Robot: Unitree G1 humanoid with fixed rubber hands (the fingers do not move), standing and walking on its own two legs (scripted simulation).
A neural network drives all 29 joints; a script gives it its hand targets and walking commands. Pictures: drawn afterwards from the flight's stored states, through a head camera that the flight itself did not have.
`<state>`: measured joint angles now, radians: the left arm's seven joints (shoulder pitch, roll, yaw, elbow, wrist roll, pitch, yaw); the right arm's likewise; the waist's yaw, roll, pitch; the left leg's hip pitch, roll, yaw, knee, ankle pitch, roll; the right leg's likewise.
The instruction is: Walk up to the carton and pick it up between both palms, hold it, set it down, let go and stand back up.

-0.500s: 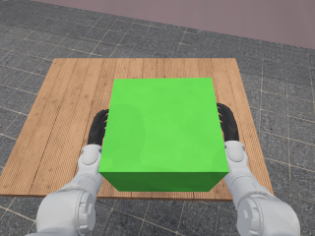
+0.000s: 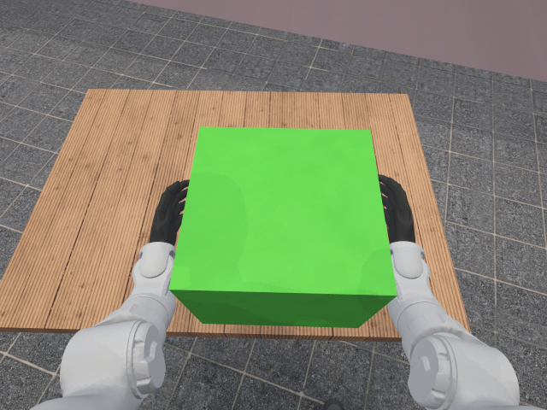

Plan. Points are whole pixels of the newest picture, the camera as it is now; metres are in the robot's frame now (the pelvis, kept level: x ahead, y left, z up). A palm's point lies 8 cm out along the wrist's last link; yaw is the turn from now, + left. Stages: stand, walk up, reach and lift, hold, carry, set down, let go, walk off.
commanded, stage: set down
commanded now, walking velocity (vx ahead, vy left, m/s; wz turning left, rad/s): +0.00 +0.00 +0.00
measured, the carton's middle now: (282, 231) +0.39 +0.00 -0.04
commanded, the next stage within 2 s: none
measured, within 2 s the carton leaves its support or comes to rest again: neither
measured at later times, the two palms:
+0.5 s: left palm (166, 233) +0.38 +0.18 -0.01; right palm (398, 230) +0.37 -0.18 -0.01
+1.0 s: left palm (147, 231) +0.38 +0.21 -0.01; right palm (414, 233) +0.36 -0.21 -0.01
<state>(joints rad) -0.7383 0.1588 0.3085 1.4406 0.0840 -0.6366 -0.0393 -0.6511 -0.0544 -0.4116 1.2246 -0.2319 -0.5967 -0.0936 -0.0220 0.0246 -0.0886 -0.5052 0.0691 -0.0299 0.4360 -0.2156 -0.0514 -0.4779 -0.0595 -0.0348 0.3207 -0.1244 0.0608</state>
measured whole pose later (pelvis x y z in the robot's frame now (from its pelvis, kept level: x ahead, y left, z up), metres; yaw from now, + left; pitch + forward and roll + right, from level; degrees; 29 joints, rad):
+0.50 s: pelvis +0.00 +0.00 +0.00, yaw -1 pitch +17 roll -2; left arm -0.75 0.16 0.36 1.43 0.13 -0.66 -0.04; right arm -0.68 -0.05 -0.46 1.26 -0.27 -0.63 -0.09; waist -0.01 0.01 -0.10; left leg -0.55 0.08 -0.02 0.47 -0.23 -0.06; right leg -0.53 -0.05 -0.03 0.36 -0.14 0.06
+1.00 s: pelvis -0.02 +0.00 -0.03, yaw -2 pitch +22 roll -2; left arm -0.86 0.26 0.04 1.58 -0.23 -0.56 0.02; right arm -0.80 -0.20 0.05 1.45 0.27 -0.59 -0.11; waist 0.00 0.05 -0.24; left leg -0.81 0.09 -0.03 0.74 -0.30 -0.07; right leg -0.79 -0.04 0.00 0.61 -0.21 0.07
